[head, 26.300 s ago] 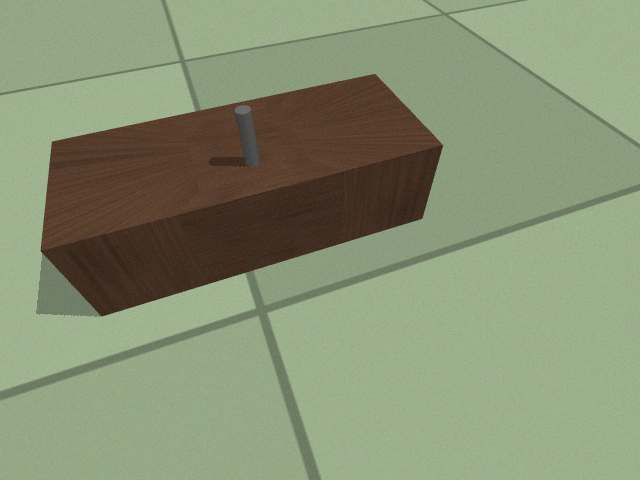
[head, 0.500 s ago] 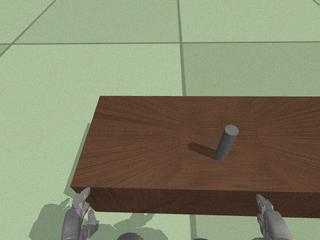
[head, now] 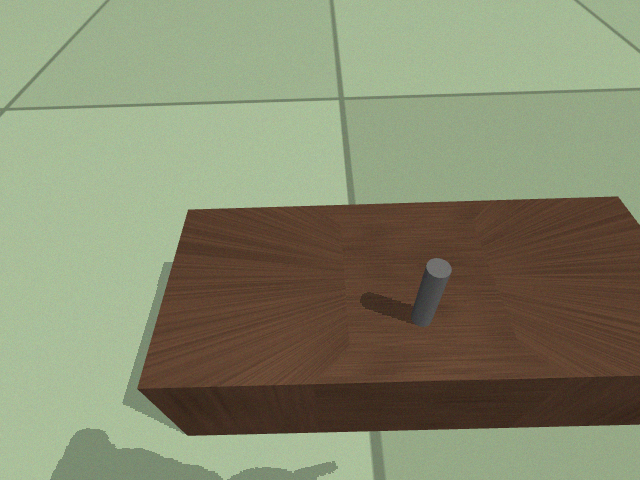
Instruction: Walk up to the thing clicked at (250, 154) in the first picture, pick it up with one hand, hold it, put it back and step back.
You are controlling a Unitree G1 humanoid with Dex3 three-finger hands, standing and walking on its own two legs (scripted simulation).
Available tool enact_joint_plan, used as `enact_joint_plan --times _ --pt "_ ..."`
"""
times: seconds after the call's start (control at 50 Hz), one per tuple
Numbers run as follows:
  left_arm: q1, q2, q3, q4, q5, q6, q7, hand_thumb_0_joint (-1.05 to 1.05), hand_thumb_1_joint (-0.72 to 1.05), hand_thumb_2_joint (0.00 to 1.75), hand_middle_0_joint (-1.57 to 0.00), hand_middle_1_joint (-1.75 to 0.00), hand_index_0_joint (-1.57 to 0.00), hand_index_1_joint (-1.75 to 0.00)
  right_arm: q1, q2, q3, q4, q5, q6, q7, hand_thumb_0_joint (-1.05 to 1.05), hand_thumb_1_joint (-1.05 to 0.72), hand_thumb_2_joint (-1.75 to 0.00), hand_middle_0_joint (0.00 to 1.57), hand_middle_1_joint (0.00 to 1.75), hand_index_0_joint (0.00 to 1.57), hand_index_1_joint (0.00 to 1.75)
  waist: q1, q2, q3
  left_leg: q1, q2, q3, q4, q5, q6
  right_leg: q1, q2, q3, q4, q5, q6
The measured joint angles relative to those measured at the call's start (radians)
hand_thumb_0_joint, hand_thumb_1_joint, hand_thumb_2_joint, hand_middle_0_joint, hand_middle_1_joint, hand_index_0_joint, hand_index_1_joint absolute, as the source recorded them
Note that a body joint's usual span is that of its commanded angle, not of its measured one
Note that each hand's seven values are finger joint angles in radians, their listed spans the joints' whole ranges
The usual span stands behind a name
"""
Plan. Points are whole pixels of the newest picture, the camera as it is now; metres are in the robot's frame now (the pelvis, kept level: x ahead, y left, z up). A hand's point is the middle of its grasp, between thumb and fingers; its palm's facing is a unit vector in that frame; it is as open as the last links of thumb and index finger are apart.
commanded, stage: stand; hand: right
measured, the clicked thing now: (429, 294) +0.52 -0.23 -0.27
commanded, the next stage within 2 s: none
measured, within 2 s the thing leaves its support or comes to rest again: neither
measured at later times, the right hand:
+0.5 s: hand out of the picture +0.03 -0.23 -0.14, palm faces -0.01 +0.93 -0.36, open 9.0 cm
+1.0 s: hand out of the picture +0.07 -0.21 -0.13, palm faces +0.00 +0.93 -0.36, open 7.4 cm
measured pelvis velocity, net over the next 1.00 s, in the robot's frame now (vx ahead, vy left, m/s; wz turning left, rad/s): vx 0.00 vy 0.04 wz -0.01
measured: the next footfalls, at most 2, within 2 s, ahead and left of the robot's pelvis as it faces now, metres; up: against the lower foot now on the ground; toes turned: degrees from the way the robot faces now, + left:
none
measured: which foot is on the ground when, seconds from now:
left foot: down 0.00-1.00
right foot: down 0.00-1.00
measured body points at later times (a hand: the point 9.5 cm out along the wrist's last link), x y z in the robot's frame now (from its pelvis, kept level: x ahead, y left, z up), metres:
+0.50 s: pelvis -0.01 +0.02 +0.02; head -0.01 +0.03 +0.47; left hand +0.04 +0.31 -0.13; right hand +0.03 -0.28 -0.12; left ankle +0.04 +0.15 -0.73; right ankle -0.01 -0.12 -0.73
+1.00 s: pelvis +0.00 +0.04 +0.02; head +0.01 +0.05 +0.47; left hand +0.07 +0.33 -0.13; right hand +0.07 -0.26 -0.11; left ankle +0.04 +0.15 -0.73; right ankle -0.01 -0.12 -0.73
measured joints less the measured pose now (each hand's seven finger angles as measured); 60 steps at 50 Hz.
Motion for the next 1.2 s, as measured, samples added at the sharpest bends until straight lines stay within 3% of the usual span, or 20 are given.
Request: enact_joint_plan --times 0.12,0.2,0.4,0.5,0.6,0.78,1.2 --pt "-0.025 -0.014 -0.012 0.06 -0.007 0.008 -0.004 0.01 0.9 0.9 -0.21 -0.31 -0.2 -0.3 -0.017 0.007 0.012 0.088 0.005 -0.007 0.0 -0.01 0.55 -0.06 0.08 0.09 0.08 0.08 -0.002 -0.011 0.006 0.065 0.0 0.004 -0.091 0.051 0.003 0.069 0.002 0.001 -0.105 0.06 0.004" --pt "-0.037 -0.015 -0.017 0.092 -0.009 0.011 -0.01 0.0 0.9 0.9 -0.21 -0.31 -0.2 -0.3 -0.027 -0.005 0.01 0.127 0.006 -0.009 -0.001 -0.01 0.42 -0.2 0.14 0.17 0.14 0.17 -0.004 -0.018 0.007 0.086 -0.001 0.007 -0.129 0.074 0.007 0.095 0.001 0.002 -0.153 0.09 0.008" --pt "-0.053 0.007 -0.017 0.145 -0.013 0.013 -0.017 0.0 0.9 0.9 -0.21 -0.3 -0.2 -0.3 -0.04 -0.006 0.014 0.181 0.008 -0.011 0.003 0.0 -0.25 -0.72 0.19 0.28 0.19 0.28 -0.002 -0.031 0.015 0.096 -0.013 0.015 -0.171 0.102 0.021 0.109 -0.011 0.008 -0.207 0.127 0.023" --pt "-0.052 0.014 -0.022 0.164 -0.015 0.011 -0.017 0.0 0.9 0.9 -0.2 -0.3 -0.2 -0.3 -0.054 -0.002 0.016 0.197 0.012 -0.011 0.006 0.0 -0.59 -0.83 0.2 0.3 0.2 0.29 0.001 -0.024 0.018 0.097 -0.021 0.02 -0.184 0.107 0.028 0.111 -0.019 0.013 -0.224 0.135 0.03" --pt "-0.052 0.017 -0.028 0.177 -0.018 0.006 -0.014 0.0 0.9 0.9 -0.2 -0.3 -0.2 -0.3 -0.073 0.001 0.02 0.207 0.015 -0.015 0.009 0.0 -0.78 -0.87 0.2 0.3 0.2 0.3 0.004 -0.02 0.018 0.106 -0.03 0.026 -0.198 0.11 0.035 0.119 -0.028 0.018 -0.237 0.138 0.038" --pt "-0.064 0.018 -0.035 0.18 -0.019 0.001 -0.01 0.0 0.9 0.9 -0.2 -0.3 -0.2 -0.3 -0.106 0.0 0.019 0.212 0.019 -0.014 0.015 0.0 -0.88 -0.89 0.2 0.3 0.2 0.3 0.006 -0.023 0.016 0.115 -0.042 0.033 -0.212 0.108 0.044 0.127 -0.041 0.023 -0.254 0.139 0.048" --pt "-0.088 0.025 -0.035 0.164 -0.022 -0.002 -0.007 0.0 0.9 0.9 -0.2 -0.3 -0.2 -0.3 -0.13 -0.013 0.015 0.224 0.024 -0.016 0.017 0.0 -0.9 -0.89 0.2 0.3 0.2 0.3 0.002 -0.039 0.01 0.139 -0.059 0.043 -0.239 0.1 0.056 0.157 -0.058 0.029 -0.296 0.141 0.062"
